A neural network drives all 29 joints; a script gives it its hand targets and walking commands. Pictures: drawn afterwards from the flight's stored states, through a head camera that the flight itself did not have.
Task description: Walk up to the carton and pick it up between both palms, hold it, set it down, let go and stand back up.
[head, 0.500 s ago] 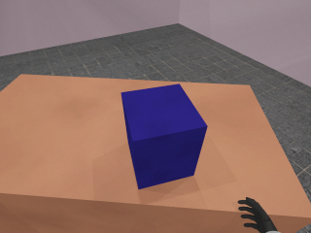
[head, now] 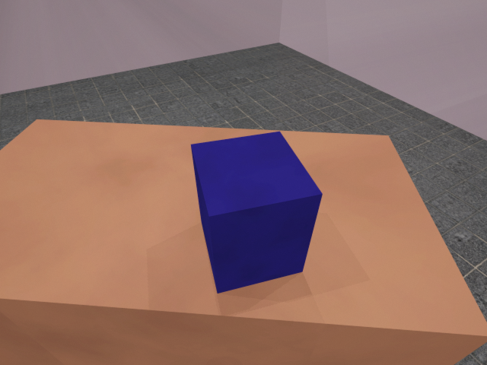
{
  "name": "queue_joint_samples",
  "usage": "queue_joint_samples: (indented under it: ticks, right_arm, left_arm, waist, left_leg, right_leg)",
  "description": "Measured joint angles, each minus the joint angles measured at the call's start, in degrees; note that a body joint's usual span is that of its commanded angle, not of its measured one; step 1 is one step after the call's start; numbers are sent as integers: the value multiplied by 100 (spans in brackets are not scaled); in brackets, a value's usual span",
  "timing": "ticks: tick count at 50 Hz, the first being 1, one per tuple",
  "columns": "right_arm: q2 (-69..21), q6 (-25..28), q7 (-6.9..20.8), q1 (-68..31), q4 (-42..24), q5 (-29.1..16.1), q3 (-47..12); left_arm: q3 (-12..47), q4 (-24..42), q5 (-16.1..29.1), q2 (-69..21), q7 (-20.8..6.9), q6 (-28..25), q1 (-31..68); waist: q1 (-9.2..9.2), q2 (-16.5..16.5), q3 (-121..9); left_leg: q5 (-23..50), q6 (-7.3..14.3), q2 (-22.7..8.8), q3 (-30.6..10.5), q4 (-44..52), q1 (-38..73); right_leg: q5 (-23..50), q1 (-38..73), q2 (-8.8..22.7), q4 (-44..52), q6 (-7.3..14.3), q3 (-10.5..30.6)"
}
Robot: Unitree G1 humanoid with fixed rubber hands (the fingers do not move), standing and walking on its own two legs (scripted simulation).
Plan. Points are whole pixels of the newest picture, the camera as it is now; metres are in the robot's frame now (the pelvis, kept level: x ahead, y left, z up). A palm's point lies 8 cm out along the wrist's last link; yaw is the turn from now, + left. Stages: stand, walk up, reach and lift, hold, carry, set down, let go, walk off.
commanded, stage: stand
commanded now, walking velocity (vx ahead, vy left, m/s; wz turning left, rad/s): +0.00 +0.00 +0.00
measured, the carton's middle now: (249, 210) +0.45 +0.04 +0.00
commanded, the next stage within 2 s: none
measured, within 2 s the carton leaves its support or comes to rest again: neither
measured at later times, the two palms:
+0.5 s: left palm out of the picture +0.07 +0.28 -0.12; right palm out of the picture +0.09 -0.26 -0.10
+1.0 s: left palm out of the picture +0.07 +0.28 -0.12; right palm out of the picture +0.09 -0.26 -0.11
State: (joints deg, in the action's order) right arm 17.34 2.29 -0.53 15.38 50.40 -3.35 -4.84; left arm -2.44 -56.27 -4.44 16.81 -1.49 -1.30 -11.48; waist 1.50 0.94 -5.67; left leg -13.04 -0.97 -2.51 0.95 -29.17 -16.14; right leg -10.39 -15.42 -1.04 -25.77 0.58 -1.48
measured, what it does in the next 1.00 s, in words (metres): stands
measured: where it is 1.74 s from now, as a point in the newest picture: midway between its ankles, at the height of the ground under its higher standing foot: outside the picture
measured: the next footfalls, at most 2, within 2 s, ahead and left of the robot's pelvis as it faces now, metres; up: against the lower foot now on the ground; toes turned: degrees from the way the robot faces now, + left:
none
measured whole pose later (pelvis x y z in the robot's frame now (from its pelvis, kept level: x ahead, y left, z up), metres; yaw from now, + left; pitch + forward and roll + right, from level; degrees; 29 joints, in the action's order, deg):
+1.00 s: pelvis +0.00 +0.00 +0.00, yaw +0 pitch +0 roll -1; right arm 17.3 2.1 -0.5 12.7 51.9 -3.3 -4.8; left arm -2.4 -56.9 -4.4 16.8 -1.5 -1.3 -11.5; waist 1.5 -0.3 -3.7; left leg -12.8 -1.0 -2.5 0.9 -29.2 -16.1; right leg -10.1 -15.4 -1.0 -25.8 0.6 -1.5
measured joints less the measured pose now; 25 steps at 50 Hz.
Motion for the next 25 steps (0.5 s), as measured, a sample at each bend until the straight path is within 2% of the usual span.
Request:
queue_joint_samples:
  ticks: [25]
  right_arm:
    - [0, -7, 0, -160, 86, 0, 0]
  left_arm:
    - [0, -63, 0, 1, 0, -1, -1]
  waist:
    - [0, -47, 15]
  left_leg:
    - [25, 0, 0, 0, 0, 0]
  right_leg:
    - [25, 0, 0, 0, 0, 0]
